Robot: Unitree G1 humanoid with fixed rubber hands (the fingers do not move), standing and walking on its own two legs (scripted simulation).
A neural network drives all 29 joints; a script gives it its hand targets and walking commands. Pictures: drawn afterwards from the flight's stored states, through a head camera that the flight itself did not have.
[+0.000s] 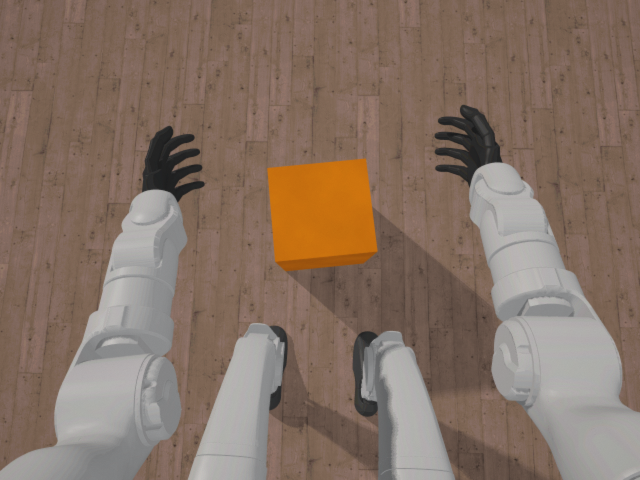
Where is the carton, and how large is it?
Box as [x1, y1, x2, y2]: [267, 159, 377, 270]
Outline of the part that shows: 365,159 267,168 275,261 285,270 293,270 362,263 377,251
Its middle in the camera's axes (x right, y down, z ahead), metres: +0.01 -0.05 +0.92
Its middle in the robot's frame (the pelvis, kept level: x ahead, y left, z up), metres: +0.49 +0.03 -0.53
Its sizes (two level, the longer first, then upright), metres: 0.210 0.200 0.250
